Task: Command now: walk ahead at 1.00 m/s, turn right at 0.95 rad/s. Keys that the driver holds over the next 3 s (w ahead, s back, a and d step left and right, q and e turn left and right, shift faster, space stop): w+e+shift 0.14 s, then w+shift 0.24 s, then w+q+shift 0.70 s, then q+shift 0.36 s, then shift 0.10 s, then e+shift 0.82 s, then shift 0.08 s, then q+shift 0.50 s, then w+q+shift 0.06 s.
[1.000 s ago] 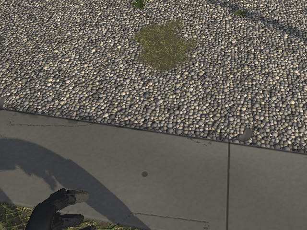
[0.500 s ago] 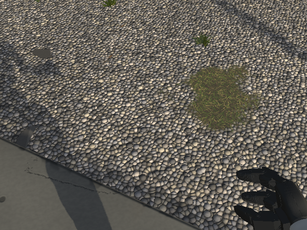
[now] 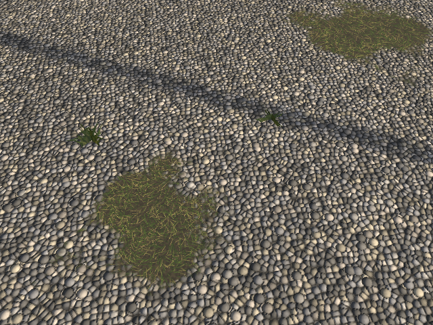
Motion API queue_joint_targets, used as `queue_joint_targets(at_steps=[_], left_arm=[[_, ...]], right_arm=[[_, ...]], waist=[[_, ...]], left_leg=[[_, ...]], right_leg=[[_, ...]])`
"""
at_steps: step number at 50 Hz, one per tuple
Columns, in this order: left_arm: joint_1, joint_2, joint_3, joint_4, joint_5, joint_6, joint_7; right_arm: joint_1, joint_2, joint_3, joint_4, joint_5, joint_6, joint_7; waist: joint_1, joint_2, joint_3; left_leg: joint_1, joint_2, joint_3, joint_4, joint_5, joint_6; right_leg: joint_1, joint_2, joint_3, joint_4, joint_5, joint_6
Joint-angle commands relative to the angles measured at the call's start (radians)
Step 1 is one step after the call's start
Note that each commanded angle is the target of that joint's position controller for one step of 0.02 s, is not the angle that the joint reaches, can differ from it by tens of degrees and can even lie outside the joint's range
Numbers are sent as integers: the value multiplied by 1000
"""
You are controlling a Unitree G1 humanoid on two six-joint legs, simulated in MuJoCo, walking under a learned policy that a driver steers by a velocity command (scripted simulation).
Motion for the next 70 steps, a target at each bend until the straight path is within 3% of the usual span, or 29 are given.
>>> queue_joint_targets(at_steps=[1, 3, 5, 8, 12, 14, 15, 17, 18, 20, 23, 27, 29, 30, 31, 32, 35, 42, 47, 50, 52, 53, 54, 56, 59, 60, 61, 66, 70], left_arm=[[-34, 231, 56, -64, 34, -38, 29], [38, 163, 40, -18, 39, -80, 24], [-20, 110, 24, 3, 10, -89, 38], [0, 99, 30, 27, 0, -66, 32], [27, 79, 27, 55, 21, -37, 53], [-49, -38, 5, -2, 10, -31, 35], [122, -97, -17, -51, -24, -42, 41], [-48, -77, -42, -68, 34, -59, 60], [-201, -11, -30, -88, 74, -65, 50], [-359, 4, -32, -142, 62, -62, -6], [-325, -41, -59, -135, 46, -61, -48], [-408, -46, -68, -128, 18, -69, -29], [-139, 12, -36, -42, 31, -83, -2], [37, 64, -15, 1, 47, -92, 16], [183, 144, 6, 15, 75, -100, 32], [143, 152, 11, 8, 73, -91, 34], [-58, -13, -11, 20, 51, -99, 29], [-36, -79, -22, 110, 8, -147, 28], [-8, 30, -6, 122, 10, -148, 44], [-42, 143, 22, 87, 24, -101, 64], [-78, 116, 24, 72, 34, -77, 44], [-44, -43, -20, 11, 52, -93, 31], [-43, -5, -25, -103, 27, -118, 28], [-132, 53, -26, -97, 26, -146, 32], [-96, 30, -34, -86, 54, -82, 36], [-115, 22, -37, -106, 52, -64, 35], [-243, 40, -9, -153, -7, -109, 47], [-411, -59, -23, -229, -12, -144, 38], [-193, 28, 30, -206, -11, -129, 48]], right_arm=[[-28, -171, -28, -125, -46, 15, 6], [-181, -187, -44, -146, -2, 25, 9], [-157, -78, -12, -149, 14, 10, 54], [-19, -52, -4, -80, 46, 16, 80], [200, -91, -42, 20, 24, 1, 24], [425, -168, -73, 90, 6, 2, 32], [387, -164, -63, 107, -24, -18, 45], [377, -186, -97, 105, 5, -34, 30], [312, -117, -76, 118, 12, -46, 23], [232, -62, -39, 157, 11, -69, 4], [147, -86, -38, 149, 45, -47, -1], [268, -101, -43, 173, 71, -28, 30], [288, -173, -57, 180, 59, -21, 26], [262, -173, -60, 166, 61, -22, 25], [273, -48, -39, 134, 51, -26, 22], [350, -28, -40, 95, 113, -17, 19], [164, -38, -48, 85, 62, 15, 25], [-52, 32, -30, -35, 33, 74, 74], [-166, -27, -19, -86, 38, 67, 106], [123, -129, -51, -12, 45, 73, 84], [352, -221, -105, 74, 49, 78, 43], [248, -298, -115, 58, 48, 88, 31], [227, -360, -128, 9, 36, 93, 28], [162, -258, -111, 2, 38, 79, 9], [83, -203, -84, -11, 62, 42, 2], [70, -204, -82, -15, 65, 34, 7], [-5, -124, -68, -72, 108, 3, 8], [133, -185, -104, -23, 103, 71, -48], [2, -118, -92, -96, 98, 79, -48]], waist=[[-88, 18, 51], [-31, 54, 102], [-65, 51, 46], [-76, -17, -29], [-170, -13, -52], [-226, 65, -101], [-41, 265, -145], [-137, 308, -190], [-125, 145, -73], [-51, 19, 174], [34, 147, 113], [-20, 62, 90], [111, 49, -112], [199, 62, -220], [203, -106, -380], [127, -223, -475], [49, -40, -55], [-57, -87, 65], [-83, -28, 81], [-253, -106, -105], [-321, 42, -182], [-168, 280, -120], [-142, 268, -332], [-87, -37, -58], [28, -128, 19], [39, -116, 12], [18, -123, -4], [-89, 25, -134], [73, 139, -226]], left_leg=[[-218, 18, -53, -258, -115, -27], [-247, 35, -77, -416, 396, 12], [149, -24, -11, -674, 842, 42], [428, -79, 41, -769, 892, 44], [509, 24, -3, -1250, 1008, 35], [767, 133, -100, -1037, 940, 71], [1007, 252, -237, -738, 1203, 61], [923, 414, -558, -996, 278, 270], [709, 391, -677, -1161, -137, 272], [262, 308, -547, -1248, 84, 254], [-12, 124, -233, -1335, 359, 226], [177, 105, -142, -1329, 834, 224], [281, 68, -85, -926, 1077, 198], [125, 26, -74, -657, 903, 185], [-55, -53, -51, -274, 156, 185], [-224, -93, -72, -52, 0, 186], [-312, 19, -45, -130, 173, 170], [-326, 68, 35, -320, 359, 146], [-52, -53, 213, -675, 525, 214], [262, -153, 222, -672, 342, 264], [633, -135, 67, -807, 222, 333], [714, 24, -256, -776, 417, 397], [900, 164, -704, -1050, 122, 556], [612, 180, -699, -1209, 285, 469], [250, 74, -399, -1160, 919, 408], [169, 26, -330, -1168, 991, 388], [127, -26, -358, -1168, 888, 362], [111, -185, -291, -1015, 730, 145], [121, -233, -321, -649, 589, 40]], right_leg=[[-35, -336, 708, -485, 266, -268], [-79, -279, 608, -397, 167, -209], [-330, -117, 435, -347, -68, -123], [-318, -68, 303, -159, -57, -62], [33, -38, 233, 363, 153, -17], [-272, 42, 207, 956, -261, -21], [-594, -46, 196, 965, -230, -15], [-877, -101, 220, 974, -32, -18], [-876, -176, 242, 841, 42, 7], [-684, -212, 308, 434, 198, 89], [-215, -237, 87, 38, 443, 120], [25, -135, -29, -215, 407, 89], [333, -72, -22, -315, 328, 64], [591, -168, 64, -310, 289, 51], [800, -464, 396, -333, -42, 26], [824, -633, 837, -557, -225, -22], [445, -481, 439, -639, 101, -5], [277, -358, -66, -756, 563, 78], [292, -336, -248, -731, 1140, 115], [373, -392, -228, -293, 1588, 121], [105, -268, -191, 380, 777, 122], [-256, -114, -129, 772, -45, 157], [-479, -99, 88, 837, -23, 161], [-497, -188, 124, 640, 106, 167], [-255, -254, 106, 428, 65, 228], [-186, -255, 87, 312, 58, 242], [-173, -211, 133, 205, 100, 247], [93, 14, 28, -387, 624, 239], [399, -73, 128, -554, 828, 192]])
Next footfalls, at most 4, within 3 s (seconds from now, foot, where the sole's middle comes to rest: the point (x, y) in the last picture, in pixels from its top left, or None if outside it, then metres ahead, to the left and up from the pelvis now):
0.26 left None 0.38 0.18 -0.90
0.60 right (264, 291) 0.68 -0.12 -0.90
1.04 left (221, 192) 1.12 0.04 -0.90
1.42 right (219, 128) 1.50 0.05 -0.90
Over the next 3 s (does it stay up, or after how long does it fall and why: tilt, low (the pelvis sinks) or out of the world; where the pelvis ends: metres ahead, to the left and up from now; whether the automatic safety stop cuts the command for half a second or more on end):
stays up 1.38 0.02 -0.12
